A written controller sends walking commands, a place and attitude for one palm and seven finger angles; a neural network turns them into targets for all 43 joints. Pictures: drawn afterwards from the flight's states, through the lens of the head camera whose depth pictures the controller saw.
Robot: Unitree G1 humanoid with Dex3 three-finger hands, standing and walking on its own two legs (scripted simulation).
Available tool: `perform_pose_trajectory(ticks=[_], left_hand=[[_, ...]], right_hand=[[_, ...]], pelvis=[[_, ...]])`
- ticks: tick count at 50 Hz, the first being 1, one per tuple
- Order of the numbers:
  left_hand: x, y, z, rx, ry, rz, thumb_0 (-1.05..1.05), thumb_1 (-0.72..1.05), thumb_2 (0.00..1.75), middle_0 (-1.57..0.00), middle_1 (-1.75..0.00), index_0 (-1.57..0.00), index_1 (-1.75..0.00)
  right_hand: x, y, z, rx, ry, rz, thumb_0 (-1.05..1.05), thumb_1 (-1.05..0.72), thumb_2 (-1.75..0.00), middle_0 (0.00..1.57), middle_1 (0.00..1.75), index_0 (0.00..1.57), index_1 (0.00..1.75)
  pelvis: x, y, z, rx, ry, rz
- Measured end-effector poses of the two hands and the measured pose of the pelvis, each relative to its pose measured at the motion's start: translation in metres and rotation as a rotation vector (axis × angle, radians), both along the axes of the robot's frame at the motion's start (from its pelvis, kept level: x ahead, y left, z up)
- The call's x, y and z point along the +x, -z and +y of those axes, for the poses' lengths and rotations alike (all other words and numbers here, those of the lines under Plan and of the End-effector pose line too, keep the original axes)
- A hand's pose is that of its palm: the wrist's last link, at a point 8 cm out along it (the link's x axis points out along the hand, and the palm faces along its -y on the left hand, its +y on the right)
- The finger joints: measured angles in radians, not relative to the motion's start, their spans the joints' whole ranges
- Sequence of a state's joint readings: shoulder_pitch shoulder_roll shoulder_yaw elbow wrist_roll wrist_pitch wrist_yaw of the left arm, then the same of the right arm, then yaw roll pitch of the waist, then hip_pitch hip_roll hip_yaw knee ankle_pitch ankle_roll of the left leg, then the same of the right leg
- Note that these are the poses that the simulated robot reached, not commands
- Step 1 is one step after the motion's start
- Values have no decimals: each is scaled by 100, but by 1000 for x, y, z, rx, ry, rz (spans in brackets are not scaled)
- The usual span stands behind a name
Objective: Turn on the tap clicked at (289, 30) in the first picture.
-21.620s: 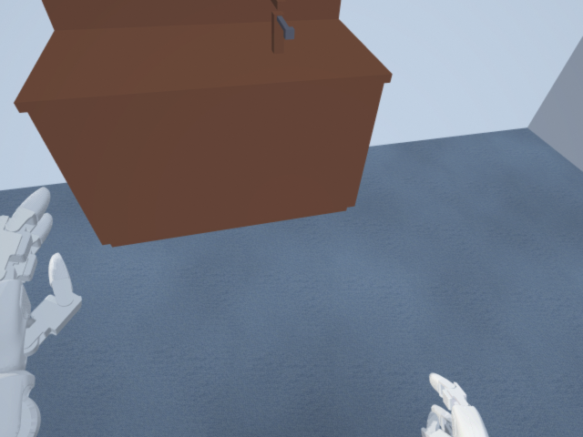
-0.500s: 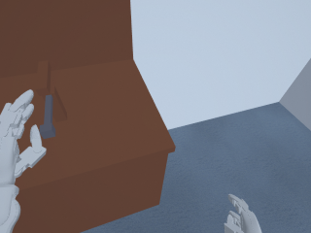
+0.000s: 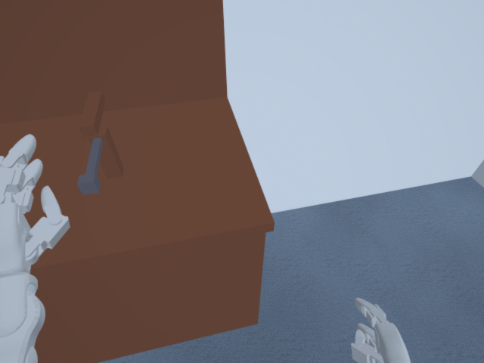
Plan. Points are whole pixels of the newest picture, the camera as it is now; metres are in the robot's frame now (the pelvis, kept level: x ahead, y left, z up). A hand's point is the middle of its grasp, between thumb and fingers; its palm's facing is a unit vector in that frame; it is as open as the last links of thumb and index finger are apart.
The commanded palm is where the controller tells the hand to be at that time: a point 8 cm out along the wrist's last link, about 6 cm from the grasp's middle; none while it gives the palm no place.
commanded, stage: turn the palm inward beside the body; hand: left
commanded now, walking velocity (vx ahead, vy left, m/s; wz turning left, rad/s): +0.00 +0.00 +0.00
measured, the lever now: (89, 183) +0.37 +0.33 +0.10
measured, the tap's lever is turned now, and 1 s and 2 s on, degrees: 0 0 0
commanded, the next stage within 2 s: reach beside the lever's end, fingers flat in 1.68 s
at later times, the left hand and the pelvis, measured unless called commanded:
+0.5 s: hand (97, 236) +0.23 +0.23 +0.15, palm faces +0.43 -0.87 -0.24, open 7.4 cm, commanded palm +0.17 +0.27 +0.17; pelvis +0.03 -0.02 +0.00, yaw -1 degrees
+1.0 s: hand (82, 258) +0.19 +0.23 +0.15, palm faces +0.47 -0.87 -0.15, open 7.4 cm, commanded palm +0.14 +0.27 +0.16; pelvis +0.00 +0.00 +0.00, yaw +0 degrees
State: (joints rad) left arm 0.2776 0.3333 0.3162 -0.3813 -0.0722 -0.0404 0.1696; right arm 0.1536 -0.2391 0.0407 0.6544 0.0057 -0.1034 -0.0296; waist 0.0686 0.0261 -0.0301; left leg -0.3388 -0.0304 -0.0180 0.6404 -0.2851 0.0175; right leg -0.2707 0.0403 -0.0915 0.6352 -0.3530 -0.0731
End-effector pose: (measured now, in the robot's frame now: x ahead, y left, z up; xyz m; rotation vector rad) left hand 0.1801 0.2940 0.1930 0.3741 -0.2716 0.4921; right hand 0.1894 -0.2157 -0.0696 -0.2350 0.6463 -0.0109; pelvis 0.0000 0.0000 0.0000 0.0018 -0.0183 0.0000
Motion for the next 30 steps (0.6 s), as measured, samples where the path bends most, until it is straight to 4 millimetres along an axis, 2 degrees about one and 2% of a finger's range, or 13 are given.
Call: perform_pose_trajectory(ticks=[7, 14, 19, 24, 30], left_hand=[[16, 19, -21, -73, 65, 218, 1, 89, 90, -20, -30, -20, -30], [12, 14, -24, -78, 27, 115, 1, 89, 90, -21, -30, -21, -30], [7, 21, -21, -109, 8, 152, 1, 89, 90, -20, -30, -21, -30], [7, 33, -24, -151, 22, 193, 1, 89, 90, -20, -30, -21, -30], [1, 26, -32, -146, 47, 122, 1, 89, 90, -20, -30, -21, -30]], right_hand=[[4, 5, -15, 42, 71, -16, 2, -91, -90, 20, 30, 20, 30], [4, 5, -41, 15, 99, -7, 2, -91, -90, 20, 30, 20, 30], [4, 9, -53, -7, 122, -3, 2, -91, -90, 20, 30, 20, 30], [3, 8, -53, -16, 134, -13, 2, -91, -90, 20, 30, 20, 30], [3, 5, -37, 6, 114, -52, 2, -91, -90, 20, 30, 20, 30]], pelvis=[[8, -2, -15, 6, 12, 2], [22, 0, -26, 15, 20, 29], [27, 1, -26, 16, 15, 34], [26, 1, -22, 17, 12, 40], [24, 1, -16, 16, 14, 40]])
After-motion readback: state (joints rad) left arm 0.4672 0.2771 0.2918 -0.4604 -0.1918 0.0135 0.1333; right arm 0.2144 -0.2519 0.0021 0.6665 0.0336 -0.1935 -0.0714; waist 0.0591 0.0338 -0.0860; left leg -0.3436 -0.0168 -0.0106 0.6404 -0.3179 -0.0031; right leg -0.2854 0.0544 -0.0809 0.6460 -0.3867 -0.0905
